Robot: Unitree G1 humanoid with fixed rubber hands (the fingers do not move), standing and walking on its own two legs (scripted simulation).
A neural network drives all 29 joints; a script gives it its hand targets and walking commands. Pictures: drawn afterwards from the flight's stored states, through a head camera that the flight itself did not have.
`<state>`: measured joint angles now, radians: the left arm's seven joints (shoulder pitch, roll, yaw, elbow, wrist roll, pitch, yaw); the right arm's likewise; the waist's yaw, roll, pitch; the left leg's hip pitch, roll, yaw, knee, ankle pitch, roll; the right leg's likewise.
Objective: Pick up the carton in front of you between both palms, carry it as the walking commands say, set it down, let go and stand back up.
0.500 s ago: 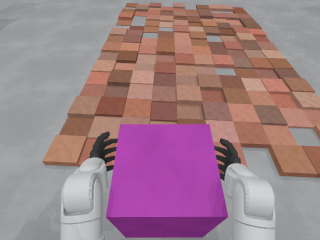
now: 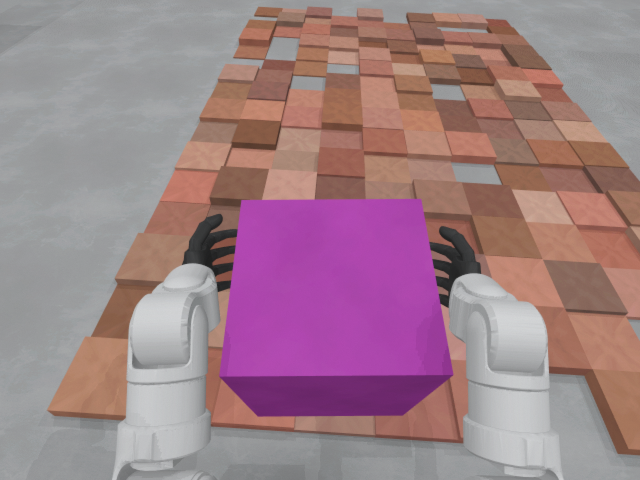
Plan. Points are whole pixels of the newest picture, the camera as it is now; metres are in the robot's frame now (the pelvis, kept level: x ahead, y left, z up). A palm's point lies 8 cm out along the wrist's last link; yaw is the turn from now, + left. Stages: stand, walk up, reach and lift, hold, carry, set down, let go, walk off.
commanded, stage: carry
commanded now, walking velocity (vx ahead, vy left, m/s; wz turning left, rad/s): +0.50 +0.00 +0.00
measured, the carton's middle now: (330, 319) +0.32 +0.00 +0.04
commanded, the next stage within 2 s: none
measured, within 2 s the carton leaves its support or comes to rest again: neither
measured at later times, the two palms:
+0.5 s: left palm (242, 105) +0.71 +0.16 +0.13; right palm (405, 113) +0.71 -0.14 +0.12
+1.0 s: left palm out of the picture +1.03 +0.19 +0.22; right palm (381, 2) +1.01 -0.11 +0.22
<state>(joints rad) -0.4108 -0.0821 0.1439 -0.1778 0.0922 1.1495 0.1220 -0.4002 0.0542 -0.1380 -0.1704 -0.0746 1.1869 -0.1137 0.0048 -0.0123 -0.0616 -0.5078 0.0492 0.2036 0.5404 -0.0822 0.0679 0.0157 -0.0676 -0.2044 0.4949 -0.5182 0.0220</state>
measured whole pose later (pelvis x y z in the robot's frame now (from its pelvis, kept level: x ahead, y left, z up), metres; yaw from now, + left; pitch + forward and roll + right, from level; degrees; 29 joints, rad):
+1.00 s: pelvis +0.64 +0.05 +0.06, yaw +0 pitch +5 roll +0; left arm -0.85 -0.01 0.30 -0.02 0.08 1.37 0.13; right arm -0.81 0.05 -0.27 -0.06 -0.12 1.40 -0.15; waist -0.04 -0.01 0.02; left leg -0.42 0.00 0.13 0.55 -0.22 0.06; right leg -0.49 -0.01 -0.01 1.13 -0.39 -0.03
